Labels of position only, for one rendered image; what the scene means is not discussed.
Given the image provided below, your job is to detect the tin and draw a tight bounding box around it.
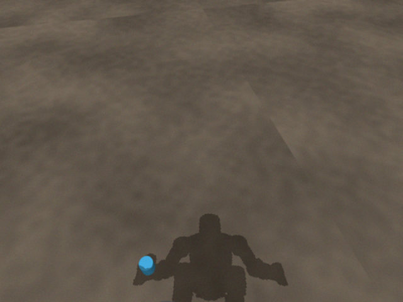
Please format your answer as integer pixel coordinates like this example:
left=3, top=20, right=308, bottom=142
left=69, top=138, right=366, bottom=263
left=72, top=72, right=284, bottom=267
left=139, top=256, right=156, bottom=276

